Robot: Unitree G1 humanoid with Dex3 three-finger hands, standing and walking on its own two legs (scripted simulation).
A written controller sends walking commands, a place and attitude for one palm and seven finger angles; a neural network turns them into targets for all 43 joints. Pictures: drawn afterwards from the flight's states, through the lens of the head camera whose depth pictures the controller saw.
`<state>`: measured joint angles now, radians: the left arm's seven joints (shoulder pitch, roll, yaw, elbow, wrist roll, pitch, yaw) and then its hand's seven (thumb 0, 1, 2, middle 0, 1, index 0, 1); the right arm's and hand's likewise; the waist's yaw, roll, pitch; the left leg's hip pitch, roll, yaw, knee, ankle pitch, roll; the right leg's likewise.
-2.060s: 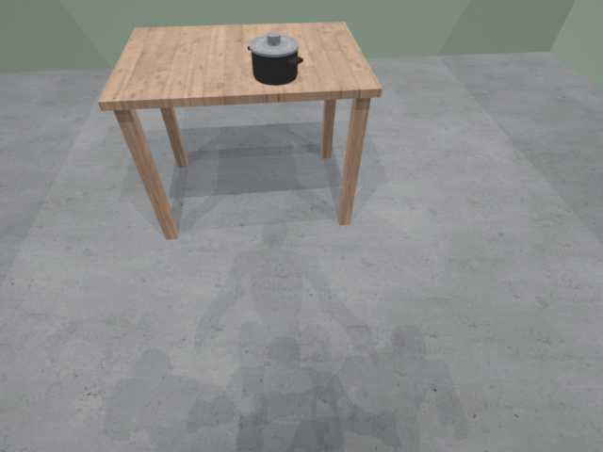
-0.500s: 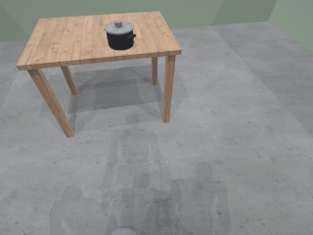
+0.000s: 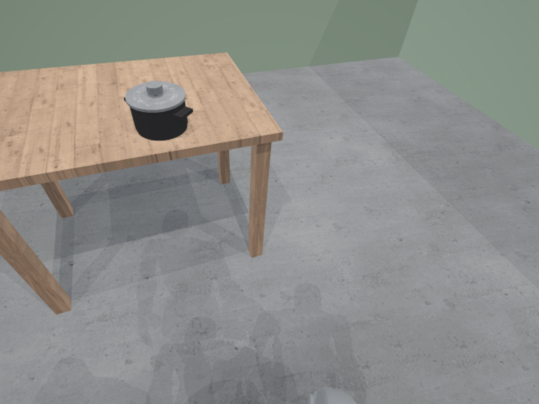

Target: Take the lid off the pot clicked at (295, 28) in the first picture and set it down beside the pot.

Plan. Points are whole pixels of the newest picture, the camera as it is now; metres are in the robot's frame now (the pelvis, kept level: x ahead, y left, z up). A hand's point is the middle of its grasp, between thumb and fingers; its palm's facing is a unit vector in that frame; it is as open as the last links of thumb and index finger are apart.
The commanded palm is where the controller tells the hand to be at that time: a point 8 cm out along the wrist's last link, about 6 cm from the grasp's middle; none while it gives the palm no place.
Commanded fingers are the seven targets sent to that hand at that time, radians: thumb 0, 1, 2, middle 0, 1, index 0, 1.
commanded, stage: walk to a spot facing it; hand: left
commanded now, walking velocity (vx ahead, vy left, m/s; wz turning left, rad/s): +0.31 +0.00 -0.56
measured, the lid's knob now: (154, 87) +0.85 +0.39 +0.03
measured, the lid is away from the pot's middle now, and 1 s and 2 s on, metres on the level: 0.00 0.00 0.00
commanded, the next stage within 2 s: turn to face it in 0.22 s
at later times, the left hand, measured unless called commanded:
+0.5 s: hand (240, 308) +0.34 +0.08 -0.17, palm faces -0.21 -0.96 -0.18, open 7.4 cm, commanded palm none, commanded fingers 0.00 0.90 0.90 -0.20 -0.30 -0.20 -0.30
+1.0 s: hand (188, 321) +0.31 +0.18 -0.18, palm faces +0.15 -0.96 -0.23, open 7.4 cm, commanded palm none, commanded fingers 0.00 0.90 0.90 -0.20 -0.30 -0.20 -0.30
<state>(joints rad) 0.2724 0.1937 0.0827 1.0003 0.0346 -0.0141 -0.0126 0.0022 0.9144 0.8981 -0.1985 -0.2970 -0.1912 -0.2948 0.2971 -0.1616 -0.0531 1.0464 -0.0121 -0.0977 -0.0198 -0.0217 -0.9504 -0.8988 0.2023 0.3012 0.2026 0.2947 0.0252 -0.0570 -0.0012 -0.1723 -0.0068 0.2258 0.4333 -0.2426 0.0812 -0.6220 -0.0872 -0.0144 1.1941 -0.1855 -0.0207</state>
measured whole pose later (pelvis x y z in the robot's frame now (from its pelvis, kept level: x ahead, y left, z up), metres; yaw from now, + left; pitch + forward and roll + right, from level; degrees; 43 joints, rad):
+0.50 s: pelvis +0.20 -0.06 -0.01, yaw -10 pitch -1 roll +0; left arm 0.12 0.16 0.04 0.97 0.01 -0.04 0.00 0.00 0.91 0.90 -0.20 -0.30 -0.20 -0.30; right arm 0.37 -0.13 -0.03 1.08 0.00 -0.01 -0.02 0.00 -0.91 -0.90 0.20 0.30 0.20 0.29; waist -0.07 0.01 0.10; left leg -0.41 0.10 0.05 1.30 -0.43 -0.01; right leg -0.35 0.01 -0.18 0.58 -0.22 -0.09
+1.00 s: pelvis +0.26 -0.04 +0.00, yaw +6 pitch +1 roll -1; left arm 0.20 0.24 0.09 0.95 0.01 0.05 0.01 0.01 0.91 0.90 -0.20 -0.30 -0.20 -0.30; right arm 0.21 -0.19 -0.04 0.94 -0.02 0.01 -0.01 0.00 -0.91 -0.90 0.20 0.30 0.20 0.29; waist -0.01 -0.02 0.07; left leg -0.31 0.01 0.05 0.55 -0.26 0.04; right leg -0.49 -0.08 -0.05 1.10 -0.43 0.07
